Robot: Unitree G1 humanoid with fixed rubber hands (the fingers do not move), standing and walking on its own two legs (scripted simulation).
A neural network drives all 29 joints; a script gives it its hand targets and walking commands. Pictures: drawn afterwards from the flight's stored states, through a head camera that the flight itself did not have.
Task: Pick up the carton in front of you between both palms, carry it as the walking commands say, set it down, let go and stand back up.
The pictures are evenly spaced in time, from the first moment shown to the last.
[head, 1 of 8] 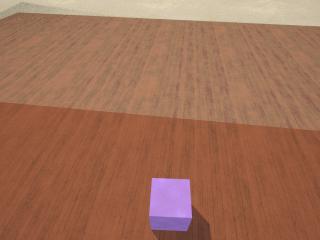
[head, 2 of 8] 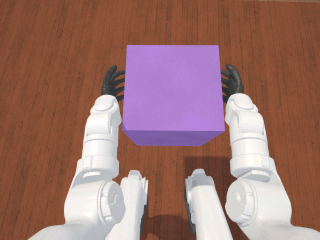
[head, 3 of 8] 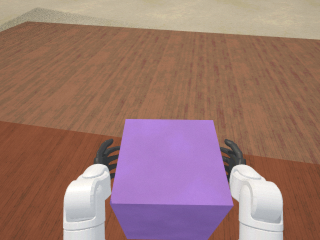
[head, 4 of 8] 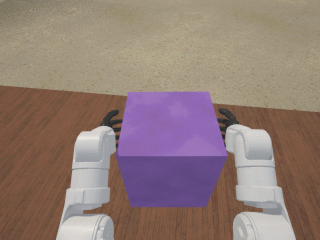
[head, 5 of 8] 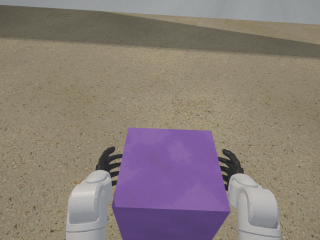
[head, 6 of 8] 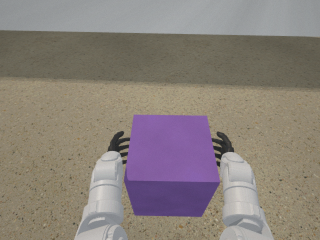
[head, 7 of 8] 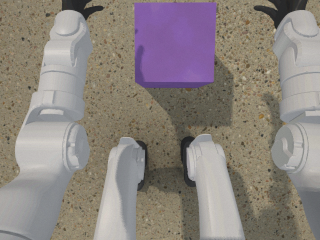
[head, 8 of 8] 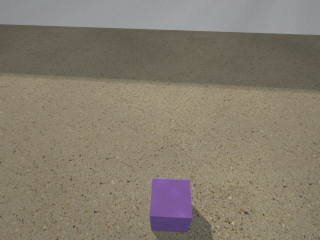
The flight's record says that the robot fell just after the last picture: no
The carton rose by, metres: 0.69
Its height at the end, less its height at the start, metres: -0.23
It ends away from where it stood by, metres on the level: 5.94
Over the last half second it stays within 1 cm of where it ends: yes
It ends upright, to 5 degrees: yes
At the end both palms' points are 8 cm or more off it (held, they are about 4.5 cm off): yes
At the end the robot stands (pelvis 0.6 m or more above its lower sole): yes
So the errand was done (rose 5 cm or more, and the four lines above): yes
